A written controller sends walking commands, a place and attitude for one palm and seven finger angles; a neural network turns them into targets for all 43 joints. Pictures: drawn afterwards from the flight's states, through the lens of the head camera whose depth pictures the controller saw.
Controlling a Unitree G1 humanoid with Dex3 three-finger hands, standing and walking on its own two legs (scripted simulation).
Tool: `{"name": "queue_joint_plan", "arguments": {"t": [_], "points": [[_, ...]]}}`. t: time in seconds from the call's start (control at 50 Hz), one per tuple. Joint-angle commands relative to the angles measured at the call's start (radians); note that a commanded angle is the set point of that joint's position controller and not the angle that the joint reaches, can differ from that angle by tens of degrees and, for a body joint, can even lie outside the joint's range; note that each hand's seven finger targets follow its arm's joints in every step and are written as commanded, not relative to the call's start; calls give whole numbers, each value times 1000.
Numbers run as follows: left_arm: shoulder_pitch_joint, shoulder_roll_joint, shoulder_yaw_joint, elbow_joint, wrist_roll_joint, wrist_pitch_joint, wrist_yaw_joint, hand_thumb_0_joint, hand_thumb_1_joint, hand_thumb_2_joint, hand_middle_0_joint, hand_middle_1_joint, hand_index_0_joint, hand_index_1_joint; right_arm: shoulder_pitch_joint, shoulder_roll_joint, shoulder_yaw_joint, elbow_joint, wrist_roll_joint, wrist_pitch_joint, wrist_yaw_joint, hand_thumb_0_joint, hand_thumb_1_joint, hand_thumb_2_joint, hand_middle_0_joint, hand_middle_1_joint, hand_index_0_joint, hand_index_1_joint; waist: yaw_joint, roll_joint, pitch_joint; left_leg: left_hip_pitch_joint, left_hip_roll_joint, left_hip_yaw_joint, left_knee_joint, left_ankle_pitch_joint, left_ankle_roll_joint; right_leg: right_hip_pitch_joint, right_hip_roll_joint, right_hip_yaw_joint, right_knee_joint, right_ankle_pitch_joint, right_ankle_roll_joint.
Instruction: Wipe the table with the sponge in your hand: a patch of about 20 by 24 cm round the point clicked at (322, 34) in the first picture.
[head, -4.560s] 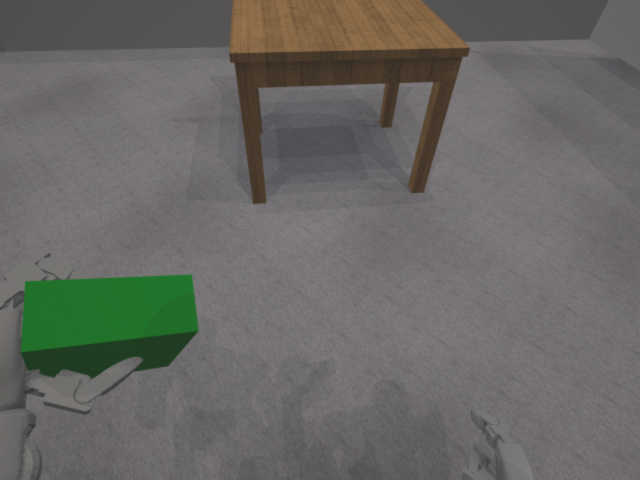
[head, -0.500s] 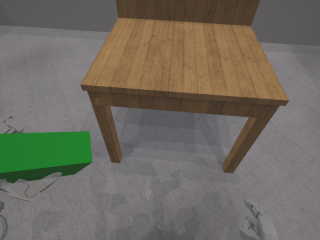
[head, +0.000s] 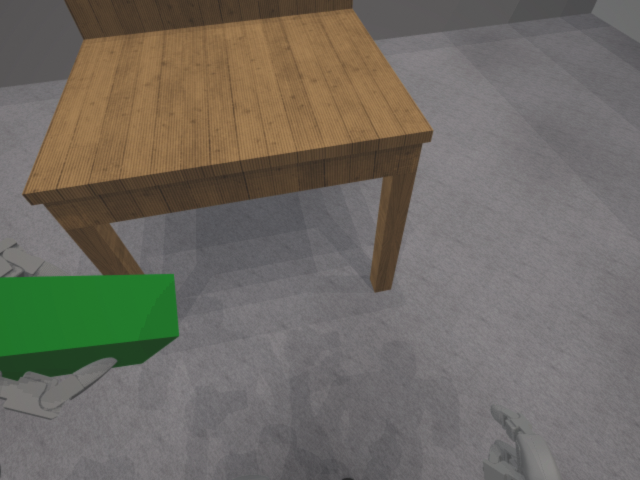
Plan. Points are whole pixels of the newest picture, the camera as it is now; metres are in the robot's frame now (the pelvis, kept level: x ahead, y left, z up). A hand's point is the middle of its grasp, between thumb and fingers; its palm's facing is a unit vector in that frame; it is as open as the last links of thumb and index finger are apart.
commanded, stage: turn to face it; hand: left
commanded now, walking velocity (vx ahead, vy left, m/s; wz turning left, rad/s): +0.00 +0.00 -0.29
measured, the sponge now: (108, 328) +0.23 +0.20 +0.16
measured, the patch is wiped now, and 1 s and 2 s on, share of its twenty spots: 0.00 0.00 0.00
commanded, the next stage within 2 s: take the last steps up to it in 0.26 s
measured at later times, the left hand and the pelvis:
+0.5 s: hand (133, 385) +0.17 +0.16 +0.16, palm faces +0.25 -0.85 -0.46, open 9.7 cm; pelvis -0.08 -0.03 -0.01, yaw -7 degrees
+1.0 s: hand (76, 400) +0.16 +0.19 +0.18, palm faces +0.35 -0.81 -0.48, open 9.7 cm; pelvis -0.07 -0.03 +0.00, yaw -5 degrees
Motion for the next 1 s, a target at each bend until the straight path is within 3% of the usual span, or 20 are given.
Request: {"name": "queue_joint_plan", "arguments": {"t": [0.0,0.06,0.12,0.14,0.2,0.3,0.32,0.36,0.38,0.42,0.48,0.62,0.68,0.7,0.74,0.76,0.84,0.94,0.96,0.98], "points": [[-79,140,88,-205,2,-45,24,0,100,1300,-1200,-1600,-1200,-1600,-77,-69,-15,-173,2,-49,-8,0,-900,-900,200,300,200,300,38,-114,-199,101,-14,4,-188,-31,29,105,-283,356,-262,-292,-33],[-124,144,75,-217,13,-53,17,0,100,1300,-1200,-1600,-1200,-1600,-40,-73,-18,-168,-2,-53,-13,0,-900,-900,200,300,200,300,16,-51,-207,299,10,32,-459,51,64,24,-214,286,-223,-326,41],[-193,169,105,-265,21,-86,10,0,100,1300,-1200,-1600,-1200,-1600,-73,-87,-26,-191,-2,-83,-24,0,-900,-900,200,300,200,300,36,326,-133,264,386,-291,-660,54,220,-154,-27,42,293,-325,129],[-180,162,100,-240,36,-77,11,0,100,1300,-1200,-1600,-1200,-1600,-70,-52,-23,-187,-2,-96,-26,0,-900,-900,200,300,200,300,26,297,-95,91,414,-269,-678,78,243,-80,-27,4,543,-338,139],[-134,76,28,-149,25,-61,-5,0,100,1300,-1200,-1600,-1200,-1600,-50,-70,-29,-160,16,-125,-11,0,-900,-900,200,300,200,300,29,254,-6,65,328,-38,-554,295,192,-95,-77,-56,491,-354,152],[-257,88,12,-163,37,-60,6,0,100,1300,-1200,-1600,-1200,-1600,-33,-91,-29,-139,16,-175,-6,0,-900,-900,200,300,200,300,12,219,-65,101,267,21,-351,382,97,175,-49,-164,51,-180,157],[-266,106,22,-148,45,-60,6,0,100,1300,-1200,-1600,-1200,-1600,-36,-85,-26,-139,14,-177,-6,0,-900,-900,200,300,200,300,6,174,-59,46,237,32,-285,285,74,223,-93,-114,-14,-115,136],[-256,178,93,-137,35,-68,20,0,100,1300,-1200,-1600,-1200,-1600,-50,-36,-10,-142,11,-175,-7,0,-900,-900,200,300,200,300,4,-184,-141,-75,46,84,-1,-64,13,255,-362,253,-109,169,2],[-190,194,117,-134,21,-55,21,0,100,1300,-1200,-1600,-1200,-1600,-72,-62,-35,-143,15,-164,-12,0,-900,-900,200,300,200,300,37,-265,-175,-71,29,5,169,-103,24,219,-421,407,-195,-6,-27],[-79,203,155,-179,12,-58,30,0,100,1300,-1200,-1600,-1200,-1600,-104,-34,-1,-126,5,-132,-12,0,-900,-900,200,300,200,300,22,-79,-192,-144,47,-67,255,-9,28,258,-411,369,-183,-197,-66],[-5,178,156,-195,12,-77,35,0,100,1300,-1200,-1600,-1200,-1600,-100,-25,8,-114,-3,-110,-21,0,-900,-900,200,300,200,300,4,-93,-188,-107,46,-22,127,64,28,234,-365,209,-203,-190,-49],[-18,134,105,-155,25,-95,40,0,100,1300,-1200,-1600,-1200,-1600,-57,-47,-20,-111,-6,-138,-32,0,-900,-900,200,300,200,300,11,-100,-165,44,26,45,-225,11,71,192,-395,224,-251,-435,-58],[-67,120,73,-161,33,-103,39,0,100,1300,-1200,-1600,-1200,-1600,-17,-56,-25,-104,-11,-156,-37,0,-900,-900,200,300,200,300,-5,-63,-166,226,-10,83,-436,58,92,121,-319,155,-184,-488,0],[-99,117,59,-178,34,-110,37,0,100,1300,-1200,-1600,-1200,-1600,-7,-67,-33,-110,-12,-161,-43,0,-900,-900,200,300,200,300,-12,-3,-145,275,24,48,-511,22,115,78,-271,122,-104,-497,29],[-164,106,43,-225,45,-124,38,0,100,1300,-1200,-1600,-1200,-1600,-27,-101,-40,-121,-10,-176,-44,0,-900,-900,200,300,200,300,-2,317,-88,346,282,-309,-657,-74,228,-144,-83,-114,314,-432,105],[-194,141,58,-209,57,-130,37,0,100,1300,-1200,-1600,-1200,-1600,-27,-78,-34,-99,-8,-186,-44,0,-900,-900,200,300,200,300,-19,339,-34,240,354,-425,-715,-148,291,-203,-93,-108,522,-439,112],[-167,106,38,-143,61,-122,18,0,100,1300,-1200,-1600,-1200,-1600,-40,-72,-43,-70,2,-205,-33,0,-900,-900,200,300,200,300,2,223,26,109,250,-199,-661,-67,262,-149,-145,-135,530,-336,131],[-178,101,29,-103,44,-103,17,0,100,1300,-1200,-1600,-1200,-1600,-39,-69,-24,-56,-5,-206,-40,0,-900,-900,200,300,200,300,11,182,-61,127,206,-88,-471,181,199,143,-99,-215,82,-295,130],[-184,98,31,-79,47,-99,17,0,100,1300,-1200,-1600,-1200,-1600,-42,-69,-25,-55,-4,-200,-41,0,-900,-900,200,300,200,300,15,123,-87,64,173,-49,-365,168,174,266,-111,-193,-18,-225,116],[-192,120,42,-56,55,-96,18,0,100,1300,-1200,-1600,-1200,-1600,-42,-54,-28,-55,-3,-189,-38,0,-900,-900,200,300,200,300,14,-47,-110,-82,106,20,-141,107,140,388,-248,16,-98,-273,54]]}}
